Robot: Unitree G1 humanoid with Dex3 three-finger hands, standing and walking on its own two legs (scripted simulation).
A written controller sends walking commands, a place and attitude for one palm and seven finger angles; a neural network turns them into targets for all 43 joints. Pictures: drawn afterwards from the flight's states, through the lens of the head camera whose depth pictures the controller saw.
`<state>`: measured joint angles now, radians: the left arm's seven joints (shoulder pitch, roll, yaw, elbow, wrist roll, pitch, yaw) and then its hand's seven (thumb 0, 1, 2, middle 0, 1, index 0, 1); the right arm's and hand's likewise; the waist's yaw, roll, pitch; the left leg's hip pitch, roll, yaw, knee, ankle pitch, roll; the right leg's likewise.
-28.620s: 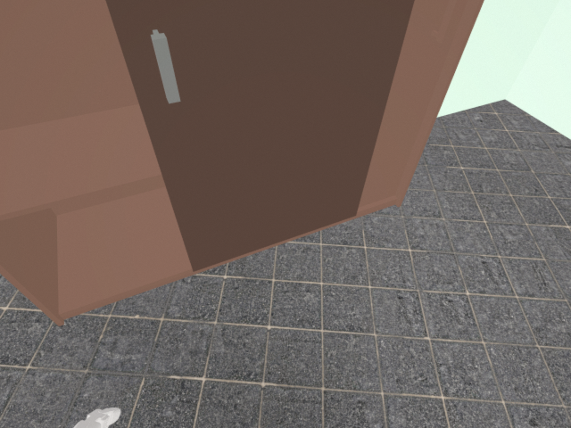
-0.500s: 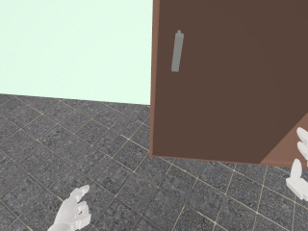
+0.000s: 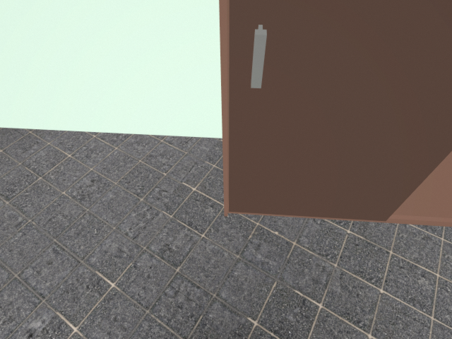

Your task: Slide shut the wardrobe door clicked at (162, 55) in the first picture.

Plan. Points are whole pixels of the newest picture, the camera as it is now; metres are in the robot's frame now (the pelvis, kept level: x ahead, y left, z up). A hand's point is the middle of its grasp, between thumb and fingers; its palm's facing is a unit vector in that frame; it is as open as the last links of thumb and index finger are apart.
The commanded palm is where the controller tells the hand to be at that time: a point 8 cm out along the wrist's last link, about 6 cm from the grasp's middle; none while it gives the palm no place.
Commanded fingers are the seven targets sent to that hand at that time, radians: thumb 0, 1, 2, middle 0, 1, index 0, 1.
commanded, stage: let the arm hang, fingers relaxed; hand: right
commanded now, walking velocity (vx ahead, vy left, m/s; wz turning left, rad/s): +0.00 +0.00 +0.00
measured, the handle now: (258, 56) +0.74 -0.04 +0.11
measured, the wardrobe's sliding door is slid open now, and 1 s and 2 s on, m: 0.00 0.00 0.00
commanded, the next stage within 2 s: look to check the result in 0.54 s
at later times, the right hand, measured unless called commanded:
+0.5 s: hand out of the picture +0.13 -0.24 -0.15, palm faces -0.03 +0.95 -0.32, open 7.4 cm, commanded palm none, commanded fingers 0.00 -0.90 -0.90 0.20 0.30 0.20 0.30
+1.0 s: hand out of the picture +0.12 -0.23 -0.15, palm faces -0.03 +0.94 -0.33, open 7.4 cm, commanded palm none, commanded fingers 0.00 -0.90 -0.90 0.20 0.30 0.20 0.30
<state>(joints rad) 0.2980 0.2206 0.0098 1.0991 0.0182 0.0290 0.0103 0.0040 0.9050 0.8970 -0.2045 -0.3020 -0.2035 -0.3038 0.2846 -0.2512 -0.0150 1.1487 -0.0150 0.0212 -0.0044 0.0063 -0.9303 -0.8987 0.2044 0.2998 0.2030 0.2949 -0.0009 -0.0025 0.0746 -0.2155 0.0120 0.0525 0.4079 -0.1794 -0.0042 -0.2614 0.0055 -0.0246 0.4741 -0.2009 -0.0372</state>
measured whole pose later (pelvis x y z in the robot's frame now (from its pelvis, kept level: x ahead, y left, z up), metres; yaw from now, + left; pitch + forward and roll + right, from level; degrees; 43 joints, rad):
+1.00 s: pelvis +0.05 +0.02 +0.01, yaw +0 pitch -1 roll +0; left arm 0.09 0.33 0.00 1.13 0.01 0.00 0.00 0.00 0.90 0.90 -0.21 -0.30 -0.21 -0.30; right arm 0.10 -0.33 0.00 1.15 -0.01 -0.01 0.00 0.00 -0.90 -0.90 0.20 0.30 0.20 0.29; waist 0.00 -0.01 0.06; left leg -0.09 0.01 0.05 0.29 -0.19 0.01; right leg -0.11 0.01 -0.02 0.31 -0.18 -0.01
